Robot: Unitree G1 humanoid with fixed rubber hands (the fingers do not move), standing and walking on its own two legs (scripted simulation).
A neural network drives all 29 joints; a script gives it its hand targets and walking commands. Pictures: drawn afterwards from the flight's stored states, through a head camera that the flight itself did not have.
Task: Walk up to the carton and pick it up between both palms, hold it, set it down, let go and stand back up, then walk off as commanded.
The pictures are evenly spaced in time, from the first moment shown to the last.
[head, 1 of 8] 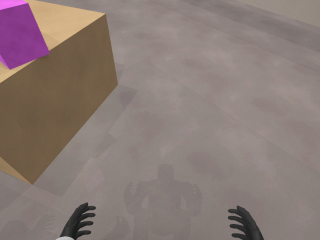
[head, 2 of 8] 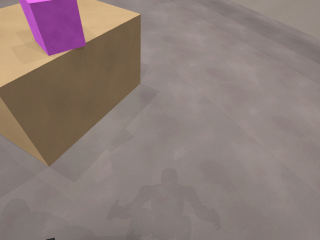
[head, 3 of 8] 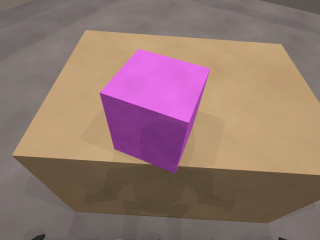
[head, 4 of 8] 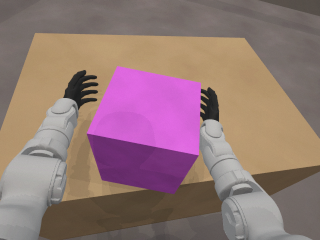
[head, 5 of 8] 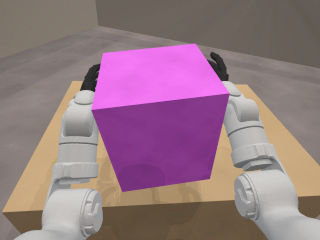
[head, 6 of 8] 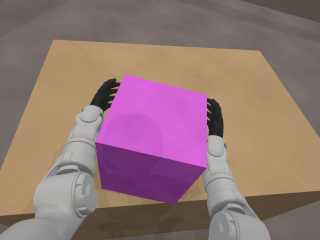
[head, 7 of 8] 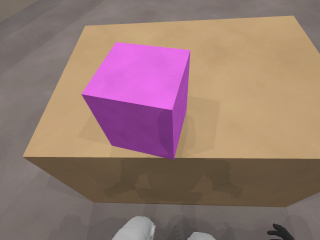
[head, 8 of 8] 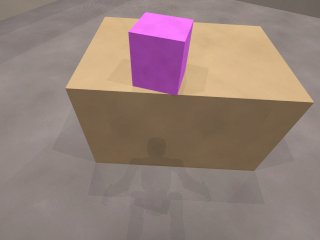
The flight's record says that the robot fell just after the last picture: no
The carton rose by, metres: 0.19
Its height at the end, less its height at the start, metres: +0.00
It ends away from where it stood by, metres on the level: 0.02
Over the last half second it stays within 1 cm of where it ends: yes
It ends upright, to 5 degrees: yes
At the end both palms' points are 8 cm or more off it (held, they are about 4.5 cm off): yes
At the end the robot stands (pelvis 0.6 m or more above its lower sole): yes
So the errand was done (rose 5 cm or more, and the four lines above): yes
